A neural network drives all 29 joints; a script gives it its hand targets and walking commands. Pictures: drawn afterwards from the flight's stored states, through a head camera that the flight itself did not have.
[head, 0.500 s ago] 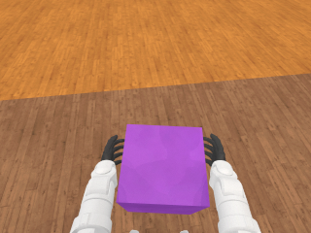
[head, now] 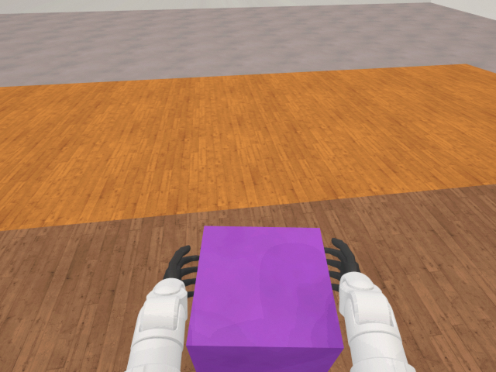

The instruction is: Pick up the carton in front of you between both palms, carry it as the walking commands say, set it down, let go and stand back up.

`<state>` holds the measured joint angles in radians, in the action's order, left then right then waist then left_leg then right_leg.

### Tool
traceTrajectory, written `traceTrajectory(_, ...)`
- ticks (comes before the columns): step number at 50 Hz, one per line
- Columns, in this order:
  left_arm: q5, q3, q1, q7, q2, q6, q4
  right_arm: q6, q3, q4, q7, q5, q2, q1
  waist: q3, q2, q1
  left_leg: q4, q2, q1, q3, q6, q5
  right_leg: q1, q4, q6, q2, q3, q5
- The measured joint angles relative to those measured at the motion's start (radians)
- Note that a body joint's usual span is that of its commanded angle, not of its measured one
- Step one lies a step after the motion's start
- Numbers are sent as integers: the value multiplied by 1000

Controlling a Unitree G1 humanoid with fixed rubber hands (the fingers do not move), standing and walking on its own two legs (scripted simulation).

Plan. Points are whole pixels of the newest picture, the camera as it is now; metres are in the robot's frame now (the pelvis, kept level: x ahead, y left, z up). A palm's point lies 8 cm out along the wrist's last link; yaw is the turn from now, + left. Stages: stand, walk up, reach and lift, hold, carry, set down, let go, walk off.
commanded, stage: reach and lift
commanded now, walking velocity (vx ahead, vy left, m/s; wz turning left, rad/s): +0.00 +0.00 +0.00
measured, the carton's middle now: (260, 311) +0.28 +0.00 -0.06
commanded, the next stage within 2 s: hold in 0.84 s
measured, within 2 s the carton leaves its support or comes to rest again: neither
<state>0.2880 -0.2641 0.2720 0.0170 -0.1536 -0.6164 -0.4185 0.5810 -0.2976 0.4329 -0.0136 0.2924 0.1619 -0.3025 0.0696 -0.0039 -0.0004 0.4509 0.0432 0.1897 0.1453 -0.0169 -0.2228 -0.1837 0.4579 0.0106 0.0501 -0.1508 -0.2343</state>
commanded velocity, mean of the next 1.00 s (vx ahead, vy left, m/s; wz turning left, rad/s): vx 0.00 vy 0.00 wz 0.00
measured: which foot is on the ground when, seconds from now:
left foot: down 0.00-1.00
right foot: down 0.00-1.00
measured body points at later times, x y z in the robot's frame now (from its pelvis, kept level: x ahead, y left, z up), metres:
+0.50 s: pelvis +0.00 +0.00 +0.00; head -0.03 +0.01 +0.45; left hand +0.30 +0.15 +0.02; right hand +0.31 -0.15 +0.03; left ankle +0.02 +0.13 -0.74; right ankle +0.01 -0.13 -0.74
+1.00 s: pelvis +0.01 +0.00 +0.01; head -0.04 +0.00 +0.45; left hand +0.30 +0.15 +0.04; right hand +0.31 -0.15 +0.05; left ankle +0.02 +0.13 -0.74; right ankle +0.01 -0.13 -0.74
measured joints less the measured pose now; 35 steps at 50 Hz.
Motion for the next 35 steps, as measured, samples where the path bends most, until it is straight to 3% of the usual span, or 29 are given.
traceTrajectory(14,20,-31,47,-13,-11,-15,26,12,-34,-24,14,22,14,-47,-53,-3,-1,-1,1,-8,-5,1,12,9,-3,4,-4,2,13)
traceTrajectory(35,-5,43,-19,-2,4,-74,102,70,40,-99,11,0,-4,17,-45,-2,-3,-80,-3,-92,-10,6,24,91,-79,2,-13,5,24)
